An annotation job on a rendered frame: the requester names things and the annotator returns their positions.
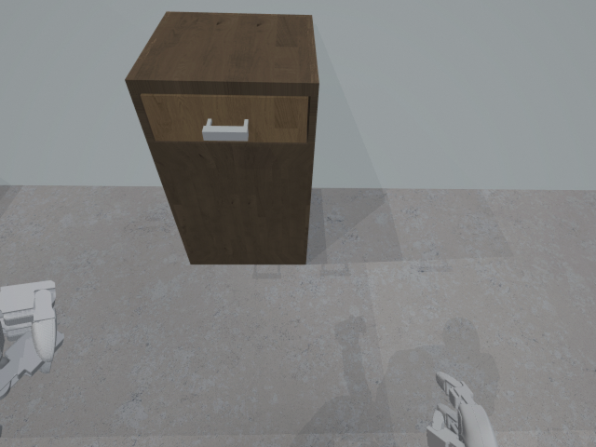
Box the drawer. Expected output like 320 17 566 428
141 94 308 142

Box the robot left hand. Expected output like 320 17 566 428
0 280 64 400

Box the robot right hand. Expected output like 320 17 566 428
427 372 498 447

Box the cabinet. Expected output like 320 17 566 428
125 11 319 264

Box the handle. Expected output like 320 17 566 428
202 118 249 142

